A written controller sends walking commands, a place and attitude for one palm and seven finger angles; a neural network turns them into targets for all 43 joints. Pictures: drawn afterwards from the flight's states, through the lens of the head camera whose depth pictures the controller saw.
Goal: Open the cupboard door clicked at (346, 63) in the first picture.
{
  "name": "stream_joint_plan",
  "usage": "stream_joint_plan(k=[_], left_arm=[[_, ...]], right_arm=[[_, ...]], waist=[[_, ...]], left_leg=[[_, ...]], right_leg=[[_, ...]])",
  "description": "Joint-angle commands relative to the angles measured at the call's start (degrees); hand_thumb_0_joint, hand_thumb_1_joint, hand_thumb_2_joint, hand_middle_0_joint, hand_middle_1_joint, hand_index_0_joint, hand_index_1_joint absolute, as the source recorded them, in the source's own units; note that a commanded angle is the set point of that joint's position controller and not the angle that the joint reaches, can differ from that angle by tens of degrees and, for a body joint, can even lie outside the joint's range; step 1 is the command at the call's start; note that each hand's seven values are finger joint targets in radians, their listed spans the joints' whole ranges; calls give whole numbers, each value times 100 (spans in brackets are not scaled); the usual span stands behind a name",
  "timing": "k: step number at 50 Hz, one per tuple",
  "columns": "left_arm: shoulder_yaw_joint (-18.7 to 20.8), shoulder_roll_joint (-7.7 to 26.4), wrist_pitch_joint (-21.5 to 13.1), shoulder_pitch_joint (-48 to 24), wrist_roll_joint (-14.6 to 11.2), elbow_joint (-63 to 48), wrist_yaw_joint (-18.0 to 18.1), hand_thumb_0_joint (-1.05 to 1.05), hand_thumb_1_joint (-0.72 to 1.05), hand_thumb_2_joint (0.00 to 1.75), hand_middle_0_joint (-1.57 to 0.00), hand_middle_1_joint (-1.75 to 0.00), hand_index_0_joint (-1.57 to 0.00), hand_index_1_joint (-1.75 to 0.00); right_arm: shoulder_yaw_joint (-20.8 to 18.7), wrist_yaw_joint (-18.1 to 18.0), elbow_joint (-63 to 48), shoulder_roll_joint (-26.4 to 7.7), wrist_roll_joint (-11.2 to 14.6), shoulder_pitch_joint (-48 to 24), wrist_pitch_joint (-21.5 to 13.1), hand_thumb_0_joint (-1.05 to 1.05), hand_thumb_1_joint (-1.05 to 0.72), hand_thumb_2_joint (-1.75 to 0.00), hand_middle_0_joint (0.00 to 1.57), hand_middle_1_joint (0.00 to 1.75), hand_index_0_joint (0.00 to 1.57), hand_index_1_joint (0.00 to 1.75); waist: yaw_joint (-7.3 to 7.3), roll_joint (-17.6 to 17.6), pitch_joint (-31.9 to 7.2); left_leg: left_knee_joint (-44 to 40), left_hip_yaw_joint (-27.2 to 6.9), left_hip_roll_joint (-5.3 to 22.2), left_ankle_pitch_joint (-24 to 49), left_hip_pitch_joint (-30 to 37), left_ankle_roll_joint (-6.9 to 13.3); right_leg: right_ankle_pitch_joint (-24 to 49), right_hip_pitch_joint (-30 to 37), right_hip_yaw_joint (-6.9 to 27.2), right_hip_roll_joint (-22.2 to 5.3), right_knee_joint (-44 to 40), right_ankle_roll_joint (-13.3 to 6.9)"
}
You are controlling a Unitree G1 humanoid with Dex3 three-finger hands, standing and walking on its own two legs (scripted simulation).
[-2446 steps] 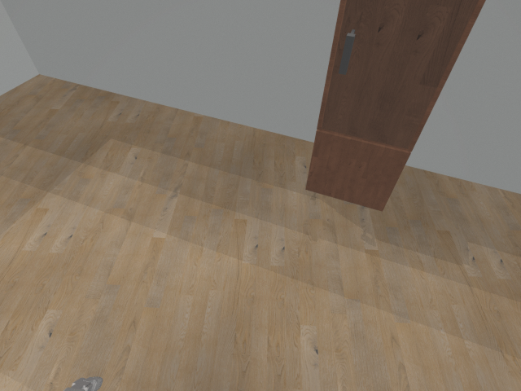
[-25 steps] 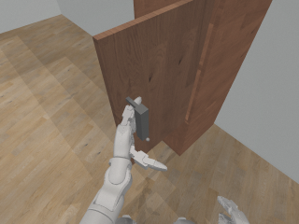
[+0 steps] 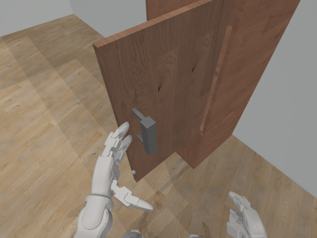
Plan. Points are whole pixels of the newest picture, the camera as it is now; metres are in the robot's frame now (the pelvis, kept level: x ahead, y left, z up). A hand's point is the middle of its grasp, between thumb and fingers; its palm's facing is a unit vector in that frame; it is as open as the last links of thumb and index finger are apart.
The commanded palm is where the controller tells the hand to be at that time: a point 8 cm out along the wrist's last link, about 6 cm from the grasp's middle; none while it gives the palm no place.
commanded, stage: slide the hand sideways off the handle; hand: left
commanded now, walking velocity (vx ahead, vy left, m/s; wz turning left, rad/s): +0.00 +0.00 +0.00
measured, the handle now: (143, 131) +0.36 +0.06 +0.07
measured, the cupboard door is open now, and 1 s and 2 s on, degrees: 90 90 90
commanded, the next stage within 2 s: draw the hand back to the body in 0.30 s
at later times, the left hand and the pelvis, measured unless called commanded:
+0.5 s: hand (118, 184) +0.23 +0.10 +0.07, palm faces -0.06 -1.00 -0.04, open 16.3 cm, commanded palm +0.20 +0.17 +0.08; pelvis +0.00 -0.01 -0.01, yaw +1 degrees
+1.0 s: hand (68, 181) +0.21 +0.18 +0.13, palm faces +0.09 -0.97 -0.21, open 15.7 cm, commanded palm +0.17 +0.23 +0.15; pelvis +0.01 +0.01 +0.02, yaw +0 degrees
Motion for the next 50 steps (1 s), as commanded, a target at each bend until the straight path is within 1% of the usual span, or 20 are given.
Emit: stream_joint_plan(k=[1,4,12,13,18,20,24,26,30,34,37,39,40,41,43,45,46,47,48,50], left_arm=[[155,78,-441,-53,-99,-1795,-167,0,-50,30,-15,-30,-15,-30],[322,275,-455,288,-141,-1786,-279,0,-50,30,-15,-30,-15,-30],[731,573,-651,832,-426,-2146,-633,0,-50,30,-15,-30,-15,-30],[863,687,-669,805,-475,-2129,-674,0,-50,30,-15,-30,-15,-30],[753,624,-716,390,-551,-2090,-826,0,-50,30,-15,-30,-15,-30],[764,671,-649,265,-557,-1974,-842,0,-50,30,-15,-30,-15,-30],[1245,1119,-417,501,-626,-2389,-765,0,-50,30,-15,-30,-15,-30],[1372,1095,-269,786,-718,-2364,-747,0,-50,30,-15,-30,-15,-30],[1343,1020,-50,983,-815,-2414,-845,0,-50,30,-15,-30,-15,-30],[1421,1122,80,1179,-883,-2524,-974,0,-50,30,-15,-30,-15,-30],[1572,1228,99,1155,-962,-2832,-1068,0,-50,30,-15,-30,-15,-30],[1785,1405,115,1109,-1031,-2913,-1102,0,-50,30,-15,-30,-15,-30],[1824,1411,105,1094,-1064,-3078,-1124,0,-50,30,-15,-30,-15,-30],[1893,1438,135,1198,-1086,-2982,-1148,0,-47,32,-15,-30,-15,-30],[1837,1405,184,1133,-1139,-3166,-1243,0,-40,34,-15,-30,-15,-30],[1936,1469,297,1171,-1198,-3091,-1316,0,-32,37,-16,-30,-16,-30],[2071,2306,476,1057,-386,-3607,-613,0,-29,39,-16,-30,-16,-30],[1888,1813,665,1435,-327,-3444,-312,0,-26,40,-16,-30,-16,-30],[1741,1640,795,1571,-204,-3312,-140,0,-22,42,-16,-30,-16,-30],[1770,1702,922,1506,-90,-3401,64,0,-15,45,-16,-30,-16,-30]], right_arm=[[-258,-55,-967,-556,9,-191,-385,0,-90,-90,20,30,20,30],[-257,-70,-949,-586,11,-161,-435,0,-90,-90,20,30,20,30],[-278,-158,-1002,-601,26,-180,-594,0,-90,-90,20,30,20,30],[-281,-182,-975,-611,37,-174,-609,0,-90,-90,20,30,20,30],[-282,-234,-891,-659,54,-186,-726,0,-90,-90,20,30,20,30],[-277,-256,-889,-684,60,-198,-761,0,-90,-90,20,30,20,30],[-259,-300,-999,-695,111,-176,-748,0,-90,-90,20,30,20,30],[-221,-313,-986,-644,140,-171,-738,0,-90,-90,20,30,20,30],[-186,-327,-1000,-669,180,-232,-772,0,-90,-90,20,30,20,30],[-178,-342,-1001,-728,186,-220,-848,0,-90,-90,20,30,20,30],[-154,-363,-1000,-723,201,-216,-917,0,-90,-90,20,30,20,30],[-157,-388,-953,-745,210,-235,-951,0,-90,-90,20,30,20,30],[-145,-389,-966,-720,217,-261,-982,0,-90,-90,20,30,20,30],[-141,-395,-926,-721,232,-224,-993,0,-90,-90,20,30,20,30],[-127,-403,-935,-731,254,-256,-1047,0,-90,-90,20,30,20,30],[-118,-425,-888,-753,270,-285,-1071,0,-90,-90,20,30,20,30],[-160,-571,-897,-744,183,-290,-956,0,-90,-90,20,30,20,30],[-97,-613,-892,-611,141,-278,-917,0,-90,-90,20,30,20,30],[-67,-609,-809,-616,136,-248,-866,0,-90,-90,20,30,20,30],[-46,-621,-758,-635,119,-346,-800,0,-90,-90,20,30,20,30]], waist=[[-55,-275,-1313],[-107,-402,-1068],[-89,-459,-1138],[-119,-520,-1112],[-219,-349,-1012],[-224,-406,-955],[-1,-203,-1343],[19,-372,-1217],[-18,-333,-804],[-38,-327,-606],[0,-182,-620],[14,-245,-627],[42,-29,-685],[42,-106,-639],[31,138,-600],[27,38,-461],[270,127,-612],[150,-27,-333],[133,17,-130],[133,22,-82]], left_leg=[[-660,-91,-152,1673,682,87],[-573,-105,-164,1553,477,97],[-379,-80,-208,1223,156,88],[-321,-78,-206,1161,82,86],[-219,-116,-207,925,-26,88],[-209,-124,-203,826,-80,94],[-500,-85,-210,1074,290,118],[-618,-81,-199,1182,365,110],[-847,-81,-181,1182,568,111],[-1013,-121,-165,1169,746,128],[-1106,-117,-168,1209,901,126],[-1145,-135,-162,1266,977,127],[-1181,-138,-165,1341,1078,124],[-1224,-150,-151,1403,1123,118],[-1291,-156,-152,1420,1266,116],[-1370,-202,-127,1455,1301,113],[-1633,-119,-61,1566,1481,139],[-1726,-100,-80,1522,1561,140],[-1820,-124,-49,1596,1616,133],[-1965,-116,-30,1737,1836,146]], right_leg=[[2318,946,213,45,-784,46],[2311,878,280,37,-818,71],[2115,881,489,-47,-855,182],[2069,866,563,-68,-895,213],[1464,578,617,-78,-938,198],[1186,518,650,-87,-998,191],[1372,1048,609,-49,-1130,158],[1724,1233,576,-60,-1215,204],[1736,1166,415,0,-1357,213],[1590,1156,311,57,-1470,187],[1593,1224,266,67,-1514,174],[1600,1313,259,77,-1567,164],[1706,1338,242,75,-1554,156],[1782,1356,181,95,-1547,149],[1773,1308,131,106,-1584,143],[1780,1334,75,128,-1626,140],[1795,1593,385,-50,-1938,70],[1733,1572,307,-74,-2068,98],[1734,1625,219,-61,-2091,102],[1807,1782,190,-56,-2234,113]])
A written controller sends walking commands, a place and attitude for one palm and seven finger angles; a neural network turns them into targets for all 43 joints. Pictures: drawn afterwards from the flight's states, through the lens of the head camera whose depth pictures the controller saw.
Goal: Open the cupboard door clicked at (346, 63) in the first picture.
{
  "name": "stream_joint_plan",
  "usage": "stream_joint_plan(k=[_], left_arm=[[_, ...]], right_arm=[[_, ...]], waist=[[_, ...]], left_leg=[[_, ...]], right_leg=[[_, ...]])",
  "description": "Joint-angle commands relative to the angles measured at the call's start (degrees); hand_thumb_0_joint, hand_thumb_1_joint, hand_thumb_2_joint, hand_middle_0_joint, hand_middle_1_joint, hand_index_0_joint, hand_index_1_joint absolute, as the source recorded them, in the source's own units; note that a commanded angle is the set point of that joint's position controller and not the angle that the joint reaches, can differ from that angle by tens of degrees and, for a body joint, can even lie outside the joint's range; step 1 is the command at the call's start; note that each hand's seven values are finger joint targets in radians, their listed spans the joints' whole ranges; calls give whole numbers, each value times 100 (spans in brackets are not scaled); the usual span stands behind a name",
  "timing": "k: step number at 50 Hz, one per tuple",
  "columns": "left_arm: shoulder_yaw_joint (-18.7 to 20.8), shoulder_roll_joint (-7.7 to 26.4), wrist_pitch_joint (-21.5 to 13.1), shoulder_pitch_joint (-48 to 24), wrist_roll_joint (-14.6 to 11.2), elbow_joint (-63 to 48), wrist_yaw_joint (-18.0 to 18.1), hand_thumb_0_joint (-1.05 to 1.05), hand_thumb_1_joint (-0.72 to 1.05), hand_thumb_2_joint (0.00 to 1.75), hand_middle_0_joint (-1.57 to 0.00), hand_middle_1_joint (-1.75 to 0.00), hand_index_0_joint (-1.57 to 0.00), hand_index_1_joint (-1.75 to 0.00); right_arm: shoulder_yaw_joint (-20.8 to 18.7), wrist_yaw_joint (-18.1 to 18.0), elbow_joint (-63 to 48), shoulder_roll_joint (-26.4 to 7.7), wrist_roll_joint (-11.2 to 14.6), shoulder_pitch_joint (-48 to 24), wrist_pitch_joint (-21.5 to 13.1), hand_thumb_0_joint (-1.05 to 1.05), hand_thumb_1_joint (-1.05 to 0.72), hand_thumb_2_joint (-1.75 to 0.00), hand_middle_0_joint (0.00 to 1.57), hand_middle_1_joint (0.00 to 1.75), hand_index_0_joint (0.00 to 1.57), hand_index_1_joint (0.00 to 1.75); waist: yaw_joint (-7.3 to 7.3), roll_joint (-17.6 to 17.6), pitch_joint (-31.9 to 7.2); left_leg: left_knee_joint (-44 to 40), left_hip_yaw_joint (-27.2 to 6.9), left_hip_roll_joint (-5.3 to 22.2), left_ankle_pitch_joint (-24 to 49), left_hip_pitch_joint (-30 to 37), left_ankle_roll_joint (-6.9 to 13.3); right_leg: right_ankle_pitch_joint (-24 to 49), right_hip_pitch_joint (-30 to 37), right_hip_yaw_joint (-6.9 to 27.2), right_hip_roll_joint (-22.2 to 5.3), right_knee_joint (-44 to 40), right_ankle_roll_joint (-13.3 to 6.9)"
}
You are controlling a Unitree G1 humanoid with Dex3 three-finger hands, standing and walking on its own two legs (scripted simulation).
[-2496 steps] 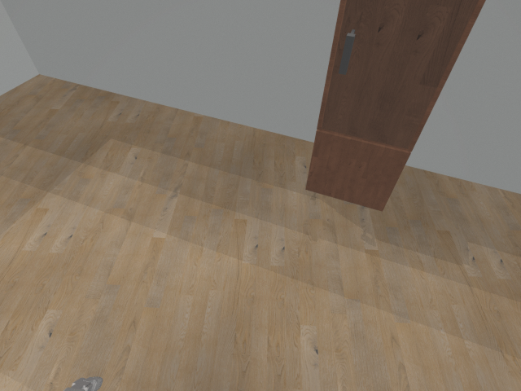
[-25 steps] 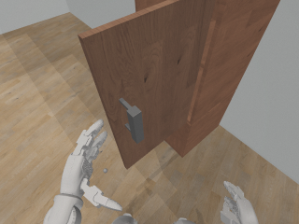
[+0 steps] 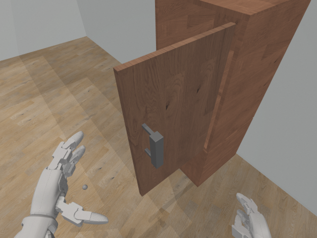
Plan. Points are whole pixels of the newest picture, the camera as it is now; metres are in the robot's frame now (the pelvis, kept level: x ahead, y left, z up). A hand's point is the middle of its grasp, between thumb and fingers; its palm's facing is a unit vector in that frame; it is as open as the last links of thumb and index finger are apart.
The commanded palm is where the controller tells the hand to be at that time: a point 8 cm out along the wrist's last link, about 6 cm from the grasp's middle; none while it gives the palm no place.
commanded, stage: draw the hand back to the body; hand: left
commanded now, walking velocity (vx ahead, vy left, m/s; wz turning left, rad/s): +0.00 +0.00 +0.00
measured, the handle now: (151, 145) +0.35 +0.06 +0.04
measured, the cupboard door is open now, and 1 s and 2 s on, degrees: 90 90 90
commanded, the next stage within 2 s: step back with the hand held close in 0.98 s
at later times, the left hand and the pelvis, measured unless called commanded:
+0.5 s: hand (30, 164) +0.20 +0.25 +0.18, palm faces +0.39 -0.84 -0.39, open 10.3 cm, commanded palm +0.15 +0.30 +0.20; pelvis +0.01 +0.01 +0.04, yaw -1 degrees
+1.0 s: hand (22, 162) +0.20 +0.25 +0.20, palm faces +0.45 -0.81 -0.39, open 7.4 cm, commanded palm +0.15 +0.29 +0.21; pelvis +0.00 +0.00 +0.04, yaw -1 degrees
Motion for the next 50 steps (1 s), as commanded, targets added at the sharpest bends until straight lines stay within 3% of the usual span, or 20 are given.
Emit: stream_joint_plan(k=[1,5,7,15,18,19,22,26,29,30,33,38,45,50], left_arm=[[391,629,-26,-214,380,-1422,661,0,-12,47,-16,-30,-16,-30],[559,734,19,-325,455,-1402,849,0,2,52,-17,-30,-17,-30],[683,802,4,-411,477,-1441,904,0,9,55,-17,-30,-17,-30],[1212,998,-56,-439,448,-1336,956,0,37,68,-18,-30,-18,-30],[1399,1085,-97,-558,448,-1358,958,0,48,72,-19,-30,-19,-30],[1508,1167,-111,-541,452,-1293,965,0,51,74,-19,-30,-19,-30],[1714,1236,-146,-601,428,-1360,969,0,62,78,-19,-30,-19,-30],[2015,1375,-171,-706,383,-1269,972,0,76,84,-19,-30,-19,-30],[2287,1570,-208,-840,370,-1210,991,0,87,88,-20,-30,-20,-30],[2277,1497,-210,-856,349,-1170,984,0,90,90,-20,-30,-20,-30],[1984,1215,-203,-791,347,-1011,934,0,90,90,-20,-30,-20,-30],[2112,1388,-223,-815,352,-1056,949,0,90,90,-20,-30,-20,-30],[2183,1485,-266,-891,370,-1251,981,0,90,90,-20,-30,-20,-30],[2118,1364,-263,-797,340,-1028,950,0,90,90,-20,-30,-20,-30]], right_arm=[[-164,-126,-867,-509,-61,-556,-210,0,-90,-90,20,30,20,30],[-107,-156,-719,-499,-108,-715,-233,0,-90,-90,20,30,20,30],[-95,-156,-640,-505,-116,-775,-253,0,-90,-90,20,30,20,30],[-118,-102,-324,-505,-160,-993,-333,0,-90,-90,20,30,20,30],[-148,-68,-244,-518,-165,-1026,-340,0,-90,-90,20,30,20,30],[-170,-60,-202,-539,-165,-1050,-345,0,-90,-90,20,30,20,30],[-197,-40,-141,-526,-168,-1072,-337,0,-90,-90,20,30,20,30],[-233,-25,-72,-535,-164,-1113,-303,0,-90,-90,20,30,20,30],[-259,-31,-1,-552,-159,-1156,-304,0,-90,-90,20,30,20,30],[-271,-36,-3,-537,-148,-1162,-292,0,-90,-90,20,30,20,30],[-304,1,12,-567,-147,-1170,-283,0,-90,-90,20,30,20,30],[-331,-3,18,-572,-168,-1211,-270,0,-90,-90,20,30,20,30],[-315,-36,90,-523,-173,-1248,-342,0,-90,-90,20,30,20,30],[-330,-33,110,-527,-175,-1251,-344,0,-90,-90,20,30,20,30]], waist=[[-17,-82,-147],[-4,-107,17],[30,54,13],[117,40,197],[141,91,216],[160,-43,219],[173,162,209],[190,-7,299],[219,93,329],[200,183,360],[167,11,471],[212,-149,373],[207,279,339],[192,-42,516]], left_leg=[[-1205,-69,-25,1549,777,116],[-1601,-88,-9,1562,1104,106],[-1805,-112,5,1609,1293,86],[-2332,-60,39,2109,1739,44],[-2489,-70,60,2241,1894,19],[-2521,-60,73,2215,1911,24],[-2596,-7,51,2364,2012,24],[-2674,21,53,2457,2065,22],[-2706,51,39,2384,2096,31],[-2726,76,44,2361,2151,36],[-2775,87,42,2291,2163,65],[-2785,109,14,2224,2207,104],[-2755,144,-9,2305,2306,84],[-2804,154,5,2166,2276,96]], right_leg=[[1506,553,222,-96,-1260,49],[1465,886,174,-92,-1560,46],[1429,1058,152,-80,-1680,35],[1847,1711,131,-81,-2117,32],[1887,1821,124,-60,-2235,30],[1879,1866,129,-36,-2300,30],[2057,2005,160,-57,-2372,26],[2182,2094,156,-35,-2477,37],[2164,2147,185,-30,-2584,26],[2144,2114,193,-42,-2591,41],[2086,2061,182,-34,-2643,70],[2096,2151,226,-42,-2708,77],[2220,2190,266,-67,-2764,63],[2072,2123,255,-45,-2851,93]])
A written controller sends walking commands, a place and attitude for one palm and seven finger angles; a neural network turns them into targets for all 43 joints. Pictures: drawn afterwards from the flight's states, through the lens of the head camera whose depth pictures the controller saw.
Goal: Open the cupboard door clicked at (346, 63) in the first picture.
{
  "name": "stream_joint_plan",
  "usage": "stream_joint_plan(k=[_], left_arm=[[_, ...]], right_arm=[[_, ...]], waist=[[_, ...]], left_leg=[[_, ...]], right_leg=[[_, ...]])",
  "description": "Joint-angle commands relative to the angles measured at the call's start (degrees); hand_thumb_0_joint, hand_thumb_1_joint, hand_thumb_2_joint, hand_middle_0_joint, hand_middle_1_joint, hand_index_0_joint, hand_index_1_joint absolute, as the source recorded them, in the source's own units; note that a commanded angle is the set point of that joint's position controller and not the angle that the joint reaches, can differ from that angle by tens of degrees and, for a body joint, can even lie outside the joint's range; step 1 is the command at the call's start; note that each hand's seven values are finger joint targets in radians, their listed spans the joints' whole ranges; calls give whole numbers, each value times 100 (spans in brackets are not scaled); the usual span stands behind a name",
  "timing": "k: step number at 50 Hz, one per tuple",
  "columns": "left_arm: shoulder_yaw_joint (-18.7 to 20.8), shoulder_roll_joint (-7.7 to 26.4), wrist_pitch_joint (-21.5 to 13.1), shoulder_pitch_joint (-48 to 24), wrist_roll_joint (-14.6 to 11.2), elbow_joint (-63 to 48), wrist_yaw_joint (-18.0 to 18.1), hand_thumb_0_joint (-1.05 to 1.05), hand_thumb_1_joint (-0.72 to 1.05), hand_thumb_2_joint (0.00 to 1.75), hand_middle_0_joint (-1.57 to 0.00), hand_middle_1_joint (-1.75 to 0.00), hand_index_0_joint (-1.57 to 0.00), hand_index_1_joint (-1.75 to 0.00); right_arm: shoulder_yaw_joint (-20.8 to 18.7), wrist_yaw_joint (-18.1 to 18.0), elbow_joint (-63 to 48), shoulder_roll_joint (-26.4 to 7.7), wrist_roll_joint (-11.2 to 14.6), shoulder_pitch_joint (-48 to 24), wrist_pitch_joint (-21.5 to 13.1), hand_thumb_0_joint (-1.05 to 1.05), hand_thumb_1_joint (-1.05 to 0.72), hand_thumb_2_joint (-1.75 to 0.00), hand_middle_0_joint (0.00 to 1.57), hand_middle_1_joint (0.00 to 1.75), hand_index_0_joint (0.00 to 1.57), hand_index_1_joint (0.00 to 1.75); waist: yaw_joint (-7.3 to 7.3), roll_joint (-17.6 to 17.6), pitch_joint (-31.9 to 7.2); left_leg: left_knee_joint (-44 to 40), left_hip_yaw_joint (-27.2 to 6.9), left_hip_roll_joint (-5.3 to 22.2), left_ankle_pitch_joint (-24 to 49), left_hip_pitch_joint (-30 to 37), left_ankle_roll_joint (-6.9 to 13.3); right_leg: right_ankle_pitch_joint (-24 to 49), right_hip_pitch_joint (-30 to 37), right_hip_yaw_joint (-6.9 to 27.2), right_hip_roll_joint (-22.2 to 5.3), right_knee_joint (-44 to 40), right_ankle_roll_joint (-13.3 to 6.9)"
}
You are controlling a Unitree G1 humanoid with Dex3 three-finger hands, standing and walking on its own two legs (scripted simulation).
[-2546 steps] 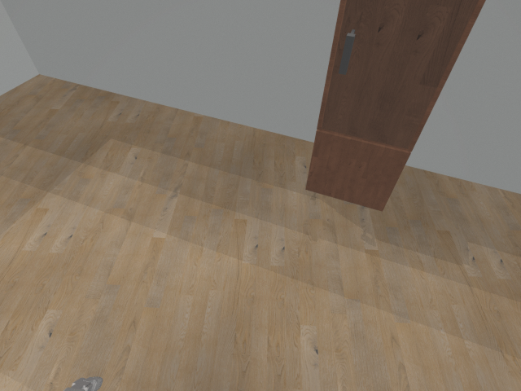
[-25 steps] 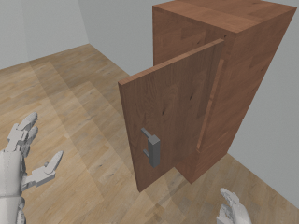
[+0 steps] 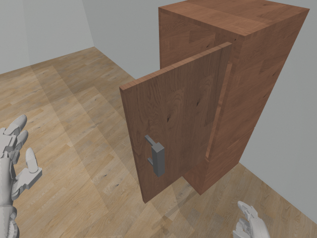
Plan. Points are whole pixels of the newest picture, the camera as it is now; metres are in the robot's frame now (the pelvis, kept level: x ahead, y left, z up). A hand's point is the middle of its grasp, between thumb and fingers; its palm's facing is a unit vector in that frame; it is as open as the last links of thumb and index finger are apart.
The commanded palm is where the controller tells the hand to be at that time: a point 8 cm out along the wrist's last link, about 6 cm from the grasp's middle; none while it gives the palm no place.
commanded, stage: step back with the hand held close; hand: left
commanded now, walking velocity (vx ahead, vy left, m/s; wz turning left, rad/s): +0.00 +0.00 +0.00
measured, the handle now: (153, 155) +0.35 +0.07 +0.00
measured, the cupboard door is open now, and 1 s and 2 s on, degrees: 90 90 90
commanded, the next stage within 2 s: stop stepping back and stand still in 1.22 s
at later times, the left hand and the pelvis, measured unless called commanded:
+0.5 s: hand (29, 181) +0.17 +0.27 +0.15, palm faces +0.35 -0.79 -0.50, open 7.4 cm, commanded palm +0.11 +0.31 +0.17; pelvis -0.04 +0.01 +0.00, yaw -1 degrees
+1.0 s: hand out of the picture +0.08 +0.30 +0.15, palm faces +0.46 -0.78 -0.42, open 7.4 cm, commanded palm +0.01 +0.34 +0.17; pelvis -0.12 +0.03 -0.02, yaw +2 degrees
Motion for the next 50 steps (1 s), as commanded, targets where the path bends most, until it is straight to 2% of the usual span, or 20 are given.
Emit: stream_joint_plan(k=[1,4,5,6,8,10,14,16,20,28,34,37,39,42,43,45,47,48,49,50], left_arm=[[683,1050,-372,-500,-7,-1161,87,0,90,90,-20,-30,-20,-30],[703,1068,-371,-485,-5,-1053,85,0,90,90,-20,-30,-20,-30],[737,1194,-426,-919,-7,-1481,97,0,90,90,-20,-30,-20,-30],[1489,1915,-645,-1346,44,-1652,141,0,90,90,-20,-30,-20,-30],[1019,1255,-621,-215,66,-937,37,0,90,90,-20,-30,-20,-30],[929,1162,-652,29,63,-1014,19,0,90,90,-20,-30,-20,-30],[1061,1348,-648,228,64,-1366,96,0,90,90,-20,-30,-20,-30],[1122,1407,-625,337,59,-1507,129,0,90,90,-20,-30,-20,-30],[1263,1550,-640,475,50,-1752,210,0,90,90,-20,-30,-20,-30],[1270,1514,-764,508,122,-1918,301,0,90,90,-20,-30,-20,-30],[1464,1486,-934,402,303,-2005,309,0,90,90,-20,-30,-20,-30],[1443,1396,-991,394,299,-1920,291,0,90,90,-20,-30,-20,-30],[1457,1452,-1014,256,296,-2030,284,0,90,90,-20,-30,-20,-30],[1219,1407,-990,93,219,-2007,331,0,90,90,-20,-30,-20,-30],[1165,1435,-986,-23,204,-2049,367,0,90,90,-20,-30,-20,-30],[1198,1516,-976,-106,191,-2093,423,0,90,90,-20,-30,-20,-30],[1375,1658,-1004,-47,171,-2148,432,0,90,90,-20,-30,-20,-30],[1453,1665,-1050,19,176,-2216,419,0,90,90,-20,-30,-20,-30],[1586,1676,-1102,60,243,-2290,402,0,90,90,-20,-30,-20,-30],[1665,1650,-1135,45,288,-2403,375,0,90,90,-20,-30,-20,-30]], right_arm=[[-206,-48,-949,-553,-2,-836,-346,0,-90,-90,20,30,20,30],[-210,-51,-919,-548,-7,-846,-347,0,-90,-90,20,30,20,30],[-198,-45,-952,-555,5,-890,-373,0,-90,-90,20,30,20,30],[-212,-35,-1110,-717,39,-734,-240,0,-90,-90,20,30,20,30],[-264,-5,-1052,-658,-1,-713,-43,0,-90,-90,20,30,20,30],[-295,8,-1105,-676,-1,-707,69,0,-90,-90,20,30,20,30],[-360,-32,-1215,-723,23,-700,237,0,-90,-90,20,30,20,30],[-386,-45,-1303,-708,47,-654,310,0,-90,-90,20,30,20,30],[-398,-93,-1387,-666,69,-684,369,0,-90,-90,20,30,20,30],[-395,-82,-1445,-762,60,-580,285,0,-90,-90,20,30,20,30],[-402,-90,-1506,-829,7,-538,42,0,-90,-90,20,30,20,30],[-402,-61,-1446,-779,2,-431,-79,0,-90,-90,20,30,20,30],[-427,-40,-1367,-792,-14,-355,-127,0,-90,-90,20,30,20,30],[-423,16,-1199,-678,-20,-271,-118,0,-90,-90,20,30,20,30],[-407,23,-1110,-638,-25,-235,-98,0,-90,-90,20,30,20,30],[-364,0,-1032,-589,-31,-283,-36,0,-90,-90,20,30,20,30],[-355,-54,-1111,-657,-9,-450,-1,0,-90,-90,20,30,20,30],[-356,-83,-1189,-714,-4,-521,-23,0,-90,-90,20,30,20,30],[-381,-122,-1244,-846,-33,-668,-81,0,-90,-90,20,30,20,30],[-411,-116,-1273,-766,-87,-620,-148,0,-90,-90,20,30,20,30]], waist=[[5,-14,-296],[13,-101,-246],[-9,141,-349],[-236,-117,110],[-273,-605,-112],[-298,-325,-362],[-307,-145,-855],[-315,-331,-1046],[-318,-121,-1092],[-359,145,-635],[-289,706,-568],[-361,303,-497],[-390,-58,-623],[-469,-830,-498],[-494,-997,-516],[-537,-839,-530],[-498,-233,-338],[-458,405,-304],[-389,1450,-342],[-329,1748,-580]], left_leg=[[-340,43,-17,1098,17,125],[-348,46,-26,1027,17,131],[-345,32,-38,1011,63,131],[-123,-143,67,707,-437,211],[138,-135,57,837,-370,205],[166,-92,93,1164,-406,170],[107,-141,218,1936,-412,141],[156,-139,254,2078,-448,127],[141,-206,310,2007,-711,139],[-292,-521,430,-97,-1916,270],[-1163,-1186,965,-2122,-3858,623],[-749,-1107,868,-1988,-3786,627],[-149,-770,550,-1881,-3419,483],[1381,-228,-72,-1177,-1908,83],[1805,-112,-168,-902,-1400,6],[1671,-101,-157,-656,-964,-18],[529,-551,130,-1052,-1416,100],[-266,-993,505,-1686,-2156,246],[-1444,-1882,1173,-2833,-3374,512],[-2096,-2553,1702,-3294,-3990,815]], right_leg=[[995,-111,136,-128,-447,101],[914,-136,141,-122,-516,104],[900,-112,179,-144,-510,98],[1049,-662,628,-390,-817,117],[1342,-704,643,-576,-793,94],[1796,-578,545,-630,-579,104],[2334,-311,366,-555,-183,151],[2463,-240,360,-528,-50,168],[2408,-244,414,-519,142,162],[545,-374,477,-318,168,176],[585,889,303,126,1671,282],[776,619,534,77,1568,244],[666,220,909,-187,1025,148],[-842,-1775,1815,-1026,-474,-293],[-1017,-2291,1766,-1240,-697,-396],[-827,-2623,1294,-1171,-606,-329],[-1117,-2418,788,-589,-134,-11],[-1228,-1807,561,-229,466,143],[-880,-611,246,288,1837,287],[-758,102,243,583,3292,303]])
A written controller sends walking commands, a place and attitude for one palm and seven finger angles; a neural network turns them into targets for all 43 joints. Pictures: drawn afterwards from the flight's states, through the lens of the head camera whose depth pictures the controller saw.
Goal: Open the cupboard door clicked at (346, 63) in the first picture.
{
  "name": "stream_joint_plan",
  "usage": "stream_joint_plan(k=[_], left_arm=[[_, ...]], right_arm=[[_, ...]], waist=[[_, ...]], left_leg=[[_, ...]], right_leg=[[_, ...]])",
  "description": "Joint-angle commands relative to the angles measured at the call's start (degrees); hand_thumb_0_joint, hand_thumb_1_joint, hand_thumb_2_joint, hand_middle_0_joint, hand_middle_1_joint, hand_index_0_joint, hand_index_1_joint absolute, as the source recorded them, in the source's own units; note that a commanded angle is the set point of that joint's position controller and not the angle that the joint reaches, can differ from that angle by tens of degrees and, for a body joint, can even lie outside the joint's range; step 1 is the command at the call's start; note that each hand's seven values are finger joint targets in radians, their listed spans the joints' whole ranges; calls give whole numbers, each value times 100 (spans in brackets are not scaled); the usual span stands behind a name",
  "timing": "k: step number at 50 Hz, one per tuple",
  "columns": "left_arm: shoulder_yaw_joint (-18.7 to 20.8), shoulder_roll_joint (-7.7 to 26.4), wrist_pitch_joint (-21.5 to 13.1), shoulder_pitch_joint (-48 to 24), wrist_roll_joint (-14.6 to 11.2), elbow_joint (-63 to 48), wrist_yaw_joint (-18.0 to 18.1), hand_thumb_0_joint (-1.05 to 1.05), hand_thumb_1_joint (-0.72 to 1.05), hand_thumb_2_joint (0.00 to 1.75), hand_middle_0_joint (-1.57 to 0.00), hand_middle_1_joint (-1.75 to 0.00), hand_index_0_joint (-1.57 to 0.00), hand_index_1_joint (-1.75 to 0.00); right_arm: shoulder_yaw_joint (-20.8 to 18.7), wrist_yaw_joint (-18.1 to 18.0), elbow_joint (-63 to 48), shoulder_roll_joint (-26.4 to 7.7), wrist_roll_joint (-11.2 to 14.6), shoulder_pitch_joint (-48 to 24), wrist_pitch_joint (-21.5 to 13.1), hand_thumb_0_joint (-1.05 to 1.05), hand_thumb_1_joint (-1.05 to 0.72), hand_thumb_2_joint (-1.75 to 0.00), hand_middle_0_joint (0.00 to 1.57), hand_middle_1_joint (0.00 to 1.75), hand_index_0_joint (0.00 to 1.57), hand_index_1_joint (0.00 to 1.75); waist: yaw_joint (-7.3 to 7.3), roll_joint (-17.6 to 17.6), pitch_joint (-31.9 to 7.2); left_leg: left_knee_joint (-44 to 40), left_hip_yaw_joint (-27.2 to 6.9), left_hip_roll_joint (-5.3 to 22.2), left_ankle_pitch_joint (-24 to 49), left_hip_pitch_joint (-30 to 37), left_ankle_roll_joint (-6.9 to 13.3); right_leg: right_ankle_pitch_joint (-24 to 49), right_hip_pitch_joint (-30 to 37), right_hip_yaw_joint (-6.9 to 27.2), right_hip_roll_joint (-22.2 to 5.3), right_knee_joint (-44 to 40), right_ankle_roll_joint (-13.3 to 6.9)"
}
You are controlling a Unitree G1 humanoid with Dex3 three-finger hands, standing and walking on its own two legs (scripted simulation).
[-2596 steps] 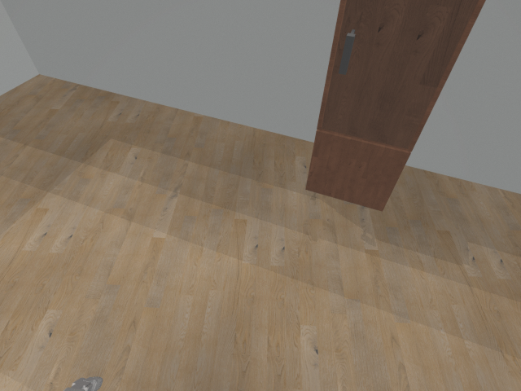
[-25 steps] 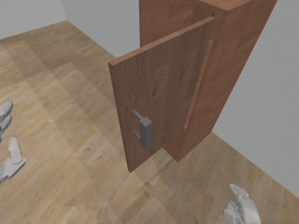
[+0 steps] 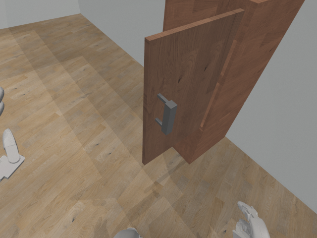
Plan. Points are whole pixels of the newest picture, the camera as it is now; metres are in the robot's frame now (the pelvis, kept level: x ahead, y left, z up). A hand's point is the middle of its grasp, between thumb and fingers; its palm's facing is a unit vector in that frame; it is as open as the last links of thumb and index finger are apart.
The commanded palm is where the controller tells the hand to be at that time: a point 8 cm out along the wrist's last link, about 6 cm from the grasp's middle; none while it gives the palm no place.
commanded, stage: step back with the hand held close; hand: left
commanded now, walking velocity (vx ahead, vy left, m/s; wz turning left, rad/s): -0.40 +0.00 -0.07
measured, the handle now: (163, 114) +0.47 +0.01 +0.02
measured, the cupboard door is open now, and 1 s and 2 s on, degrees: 90 90 90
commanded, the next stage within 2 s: stop stepping back and stand still in 0.22 s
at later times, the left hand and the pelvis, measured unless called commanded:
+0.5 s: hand (15, 201) +0.14 +0.23 +0.18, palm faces +0.31 -0.82 -0.48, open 7.4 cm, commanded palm +0.08 +0.27 +0.19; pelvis -0.09 -0.02 +0.00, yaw -5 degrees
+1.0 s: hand out of the picture +0.08 +0.21 +0.18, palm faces +0.33 -0.81 -0.48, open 7.4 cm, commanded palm +0.02 +0.27 +0.19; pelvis -0.14 -0.02 +0.01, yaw -4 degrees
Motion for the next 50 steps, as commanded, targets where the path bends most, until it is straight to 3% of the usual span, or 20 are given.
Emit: stream_joint_plan(k=[1,5,10,12,14,15,16,18,20,21,24,26,28,29,31,37,40,44,48,50], left_arm=[[1116,1270,-451,-310,36,-1442,89,0,90,90,-20,-30,-20,-30],[763,895,-339,181,-136,-1086,117,0,90,90,-20,-30,-20,-30],[453,881,-235,-201,-247,-1181,56,0,90,90,-20,-30,-20,-30],[627,1175,-339,-302,-277,-1227,-7,0,90,90,-20,-30,-20,-30],[1028,1688,-454,-367,-263,-1323,41,0,90,90,-20,-30,-20,-30],[1175,1848,-518,-554,-213,-1342,80,0,90,90,-20,-30,-20,-30],[792,1464,-425,-562,-214,-1097,8,0,90,90,-20,-30,-20,-30],[1044,1531,-165,117,-190,-882,-56,0,90,90,-20,-30,-20,-30],[993,1357,-47,325,-307,-853,-82,0,90,90,-20,-30,-20,-30],[985,1371,-84,189,-321,-937,-84,0,90,90,-20,-30,-20,-30],[1144,1474,-150,378,-319,-766,-36,0,90,90,-20,-30,-20,-30],[1011,1288,-160,429,-267,-866,-33,0,90,90,-20,-30,-20,-30],[900,1214,-131,712,-262,-861,-63,0,90,90,-20,-30,-20,-30],[999,1356,-131,700,-298,-954,-37,0,90,90,-20,-30,-20,-30],[723,1110,-80,250,-197,-764,19,0,90,90,-20,-30,-20,-30],[557,1096,-269,-758,-13,-387,59,0,90,90,-20,-30,-20,-30],[602,1099,-316,-483,-78,-644,-12,0,90,90,-20,-30,-20,-30],[763,1067,-304,17,-65,-753,8,0,90,90,-20,-30,-20,-30],[789,1007,-248,472,-161,-470,-10,0,90,90,-20,-30,-20,-30],[699,965,-214,236,-175,-408,3,0,90,90,-20,-30,-20,-30]], right_arm=[[-385,-96,-998,-682,-99,-579,-522,0,-90,-90,20,30,20,30],[-381,80,-724,-618,-102,-562,-692,0,-90,-90,20,30,20,30],[-300,146,-518,-643,-135,-503,-656,0,-90,-90,20,30,20,30],[-296,163,-512,-624,-138,-500,-522,0,-90,-90,20,30,20,30],[-224,138,-473,-484,-141,-578,-392,0,-90,-90,20,30,20,30],[-162,95,-555,-478,-169,-761,-462,0,-90,-90,20,30,20,30],[-238,39,-562,-481,9,-795,-493,0,-90,-90,20,30,20,30],[-173,-28,-765,-491,33,-727,-398,0,-90,-90,20,30,20,30],[-129,-84,-778,-549,48,-604,-343,0,-90,-90,20,30,20,30],[-156,-78,-786,-694,58,-567,-390,0,-90,-90,20,30,20,30],[-166,-92,-817,-714,-90,-646,-571,0,-90,-90,20,30,20,30],[-187,-70,-848,-694,-54,-572,-567,0,-90,-90,20,30,20,30],[-259,-6,-866,-632,-10,-452,-518,0,-90,-90,20,30,20,30],[-296,11,-786,-671,-27,-459,-497,0,-90,-90,20,30,20,30],[-269,12,-597,-657,-11,-317,-496,0,-90,-90,20,30,20,30],[-313,-153,-571,-830,48,-237,-796,0,-90,-90,20,30,20,30],[-202,-96,-575,-646,5,-254,-815,0,-90,-90,20,30,20,30],[-180,-46,-673,-648,-42,-362,-862,0,-90,-90,20,30,20,30],[-215,16,-720,-548,-33,-353,-680,0,-90,-90,20,30,20,30],[-210,-10,-650,-548,-14,-321,-621,0,-90,-90,20,30,20,30]], waist=[[28,1665,-861],[83,1000,-1019],[47,1515,-1303],[50,887,-1375],[27,-168,-1466],[120,-203,-1308],[40,-923,-1187],[-37,-680,-1113],[-101,588,-1258],[-43,1031,-1215],[87,1564,-824],[37,1193,-688],[-40,66,-762],[-18,-585,-715],[-51,-609,-343],[5,473,-491],[-2,934,-886],[51,980,-588],[-46,-232,-544],[-87,-287,-473]], left_leg=[[-3296,-2401,1888,-2907,-1203,648],[-2669,-1451,1553,-1366,485,529],[-2827,-900,1214,-651,1323,20],[-2003,-495,1007,283,1743,-268],[-352,-20,472,110,1982,-445],[71,234,270,-388,1692,-487],[551,184,-105,-580,1382,-448],[344,286,-27,213,1357,-319],[-797,-32,256,2074,2216,-149],[-1330,-554,637,1898,2183,46],[-2859,-1502,993,-1702,867,93],[-2821,-980,632,-2278,259,-260],[-871,-26,10,-951,1129,-429],[344,-23,-74,-395,1486,-422],[1214,-148,118,-373,590,-352],[-965,-355,549,1450,1933,55],[-1667,-1272,1018,1378,1763,251],[-2234,-857,790,-1159,660,72],[-763,-97,185,-433,1169,-265],[-334,-67,162,-126,1325,-262]], right_leg=[[-1176,1411,265,494,2859,-1],[-1630,464,161,288,2192,-85],[-1619,1071,-179,366,-398,-267],[-807,991,233,-47,-1817,-459],[677,178,1257,-1313,-2126,-805],[1518,158,1117,-1540,-2024,-728],[2479,309,761,-1365,-1668,-619],[3495,552,286,-1110,-973,-418],[2060,415,-96,-442,-411,-57],[623,503,-140,-6,-245,44],[-1527,1119,-98,206,-442,-180],[-1624,1668,-224,243,-1020,-312],[-2250,540,546,-549,-2048,-621],[-2261,-291,1346,-1234,-2480,-882],[-1199,-99,1541,-1682,-2255,-1080],[1089,619,434,-406,-707,-139],[-441,859,1,-47,-71,3],[-573,1518,-21,-101,-826,-132],[-906,665,958,-760,-1983,-512],[-396,386,1095,-1008,-1992,-626]])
